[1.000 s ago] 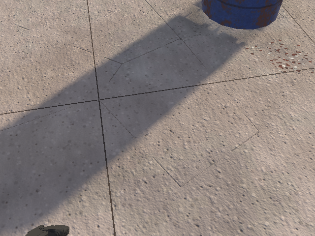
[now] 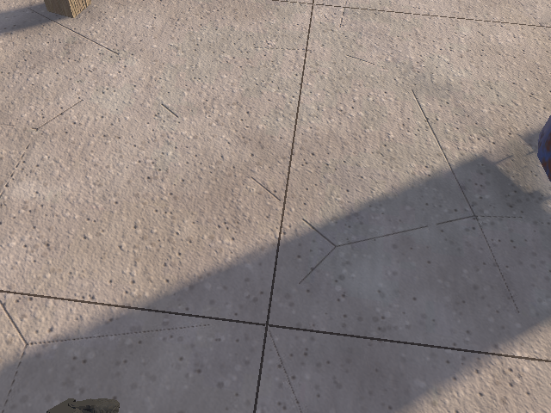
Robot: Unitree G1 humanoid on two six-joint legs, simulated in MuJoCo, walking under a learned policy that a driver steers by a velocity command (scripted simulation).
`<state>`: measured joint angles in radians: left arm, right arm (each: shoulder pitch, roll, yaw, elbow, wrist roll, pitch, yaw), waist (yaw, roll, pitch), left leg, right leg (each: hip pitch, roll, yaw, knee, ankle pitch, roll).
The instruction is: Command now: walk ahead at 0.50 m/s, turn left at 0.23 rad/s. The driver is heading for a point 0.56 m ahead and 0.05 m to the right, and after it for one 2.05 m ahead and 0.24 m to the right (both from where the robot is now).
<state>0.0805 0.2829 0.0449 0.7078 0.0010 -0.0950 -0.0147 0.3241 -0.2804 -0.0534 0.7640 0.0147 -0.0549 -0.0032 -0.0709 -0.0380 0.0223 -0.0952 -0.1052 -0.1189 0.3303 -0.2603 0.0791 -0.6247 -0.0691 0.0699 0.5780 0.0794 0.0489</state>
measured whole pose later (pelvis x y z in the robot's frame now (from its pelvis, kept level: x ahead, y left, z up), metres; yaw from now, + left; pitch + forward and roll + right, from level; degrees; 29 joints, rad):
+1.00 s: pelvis +0.47 +0.01 -0.01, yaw +2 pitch +0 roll +2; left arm 0.17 0.27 0.04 0.84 0.02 0.02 0.03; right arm 0.17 -0.23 -0.02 0.86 -0.02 -0.03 0.01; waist -0.01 -0.04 0.02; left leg -0.27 -0.06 0.06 0.44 -0.18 0.05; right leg -0.33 -0.08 0.05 0.54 -0.19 0.03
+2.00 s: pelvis +0.52 -0.01 +0.00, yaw +2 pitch -2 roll +0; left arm 0.19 0.22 0.03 1.11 0.00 0.01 0.04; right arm 0.20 -0.21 -0.02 1.11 0.00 0.01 -0.04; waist 0.00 0.00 0.04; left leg -0.18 0.00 0.03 0.47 -0.26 0.01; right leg -0.19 -0.02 0.01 0.46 -0.25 0.02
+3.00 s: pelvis +0.65 -0.05 +0.00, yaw +2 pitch +2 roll +1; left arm 0.50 0.16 0.01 1.11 0.01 -0.09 0.00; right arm 0.13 -0.26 -0.06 0.97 0.02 -0.09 0.01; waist 0.06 0.03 -0.03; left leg -0.65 0.09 0.02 0.95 -0.12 0.05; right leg 0.01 0.03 -0.05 0.24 -0.29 -0.05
